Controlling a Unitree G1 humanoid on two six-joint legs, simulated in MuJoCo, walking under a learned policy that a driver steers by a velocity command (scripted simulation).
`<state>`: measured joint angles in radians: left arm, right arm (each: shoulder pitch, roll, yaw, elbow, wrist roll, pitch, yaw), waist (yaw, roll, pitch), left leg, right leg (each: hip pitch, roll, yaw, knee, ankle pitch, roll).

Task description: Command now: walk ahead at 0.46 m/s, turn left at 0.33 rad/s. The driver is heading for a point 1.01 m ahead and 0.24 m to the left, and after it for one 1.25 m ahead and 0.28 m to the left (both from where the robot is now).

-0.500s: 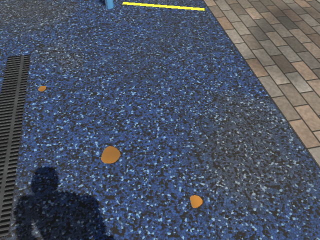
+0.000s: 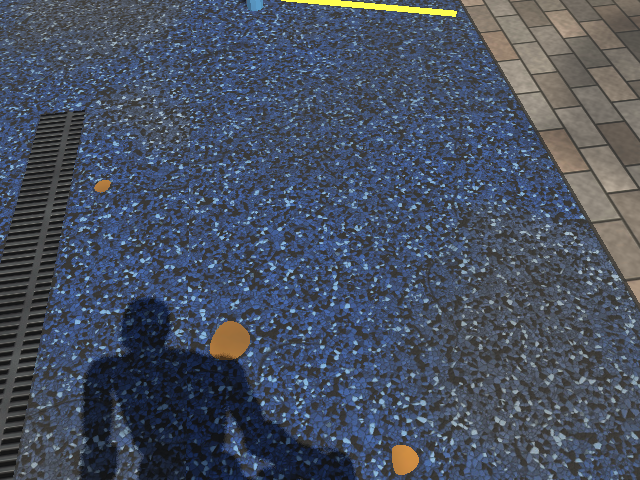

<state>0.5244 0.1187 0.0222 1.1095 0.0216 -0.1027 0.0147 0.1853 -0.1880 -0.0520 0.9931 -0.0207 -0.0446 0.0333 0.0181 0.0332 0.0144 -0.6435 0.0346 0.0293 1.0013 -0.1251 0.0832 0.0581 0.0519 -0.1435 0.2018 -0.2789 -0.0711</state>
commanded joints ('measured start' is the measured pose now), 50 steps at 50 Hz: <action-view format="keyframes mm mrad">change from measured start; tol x32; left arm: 1 54 86 4 -18 0 -15 9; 32 -682 167 20 -458 9 48 -48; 39 -94 383 83 -340 46 9 -1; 50 -162 209 44 -241 -13 -15 -35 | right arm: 1 -116 10 12 -82 2 -3 3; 40 457 -132 -18 -97 41 -44 -43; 50 103 -102 -2 -175 -25 1 5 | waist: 1 -1 -117 152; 12 -128 146 -245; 34 -101 64 45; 40 33 -280 -381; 50 -40 -108 24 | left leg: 1 -69 -23 60 -158 79 0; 9 433 -153 148 -420 -27 150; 12 946 308 -787 -681 -136 420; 18 460 119 -336 -806 221 227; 37 693 56 -293 -426 797 56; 40 144 -172 -153 307 -389 1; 50 25 33 -64 50 -71 -28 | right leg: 1 -77 -233 38 -62 584 -14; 9 7 -299 -58 508 1162 -8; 12 -696 16 116 1347 -252 17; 32 -797 -75 124 453 250 88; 38 -45 -106 188 255 193 -38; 40 254 -487 915 123 101 -224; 50 -192 -258 318 -75 307 -138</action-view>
